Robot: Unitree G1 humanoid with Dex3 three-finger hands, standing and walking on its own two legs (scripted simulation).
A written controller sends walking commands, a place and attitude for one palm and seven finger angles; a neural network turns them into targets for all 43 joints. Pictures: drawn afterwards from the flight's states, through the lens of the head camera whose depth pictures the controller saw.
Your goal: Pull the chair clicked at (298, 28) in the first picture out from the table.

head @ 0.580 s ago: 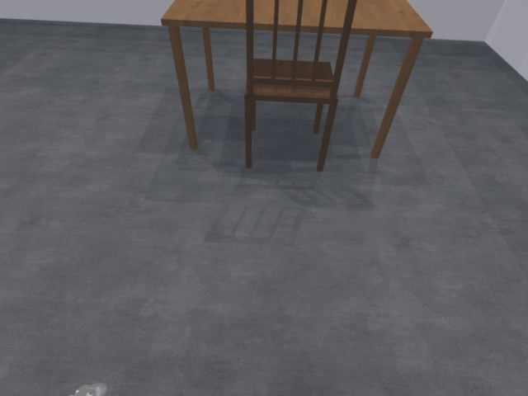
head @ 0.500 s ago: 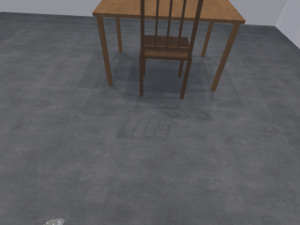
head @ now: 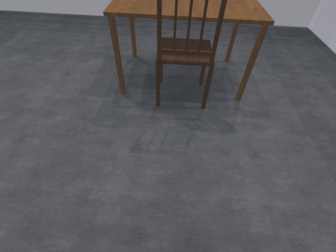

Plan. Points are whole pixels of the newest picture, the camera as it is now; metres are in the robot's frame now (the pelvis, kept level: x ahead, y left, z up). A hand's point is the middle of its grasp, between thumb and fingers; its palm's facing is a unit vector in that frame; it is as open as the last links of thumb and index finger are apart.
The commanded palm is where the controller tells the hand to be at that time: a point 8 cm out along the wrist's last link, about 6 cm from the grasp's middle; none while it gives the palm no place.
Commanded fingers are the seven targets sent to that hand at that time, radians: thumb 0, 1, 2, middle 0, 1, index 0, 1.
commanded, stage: stand and wait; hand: left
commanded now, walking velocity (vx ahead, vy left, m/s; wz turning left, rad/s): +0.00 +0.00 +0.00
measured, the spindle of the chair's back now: (189, 24) +1.45 -0.06 -0.05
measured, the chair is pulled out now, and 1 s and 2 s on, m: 0.00 0.00 0.00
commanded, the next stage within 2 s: look at it before walking up in 0.24 s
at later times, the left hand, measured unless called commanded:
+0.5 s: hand out of the picture +0.07 +0.24 -0.16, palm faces -0.03 -0.95 -0.32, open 7.4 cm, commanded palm none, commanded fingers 0.00 0.90 0.90 -0.20 -0.30 -0.20 -0.30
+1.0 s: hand out of the picture +0.08 +0.24 -0.16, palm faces -0.03 -0.95 -0.32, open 7.4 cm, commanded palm none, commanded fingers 0.00 0.90 0.90 -0.20 -0.30 -0.20 -0.30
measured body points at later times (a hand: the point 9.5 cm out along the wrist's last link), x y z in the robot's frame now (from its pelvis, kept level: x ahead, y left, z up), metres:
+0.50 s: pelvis +0.00 -0.01 +0.00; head +0.00 +0.00 +0.45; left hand +0.07 +0.29 -0.13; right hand +0.07 -0.30 -0.13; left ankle +0.00 +0.11 -0.74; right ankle +0.00 -0.13 -0.74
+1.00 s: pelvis +0.00 -0.01 +0.00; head +0.01 +0.00 +0.45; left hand +0.08 +0.29 -0.13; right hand +0.08 -0.30 -0.13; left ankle +0.00 +0.11 -0.74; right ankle +0.00 -0.13 -0.74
